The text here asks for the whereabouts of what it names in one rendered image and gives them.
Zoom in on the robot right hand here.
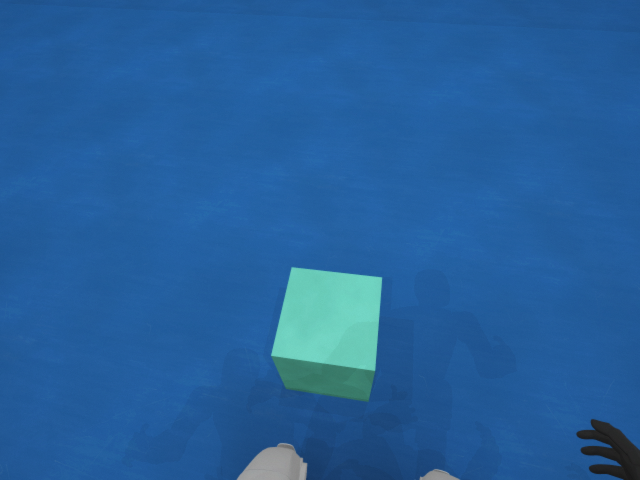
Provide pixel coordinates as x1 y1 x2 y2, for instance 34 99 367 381
576 419 640 480

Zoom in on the carton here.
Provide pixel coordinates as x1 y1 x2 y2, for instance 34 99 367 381
271 267 382 402

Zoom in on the robot left shin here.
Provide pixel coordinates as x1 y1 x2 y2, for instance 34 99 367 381
277 443 296 452

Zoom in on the left robot thigh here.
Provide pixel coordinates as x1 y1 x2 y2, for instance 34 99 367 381
237 447 307 480

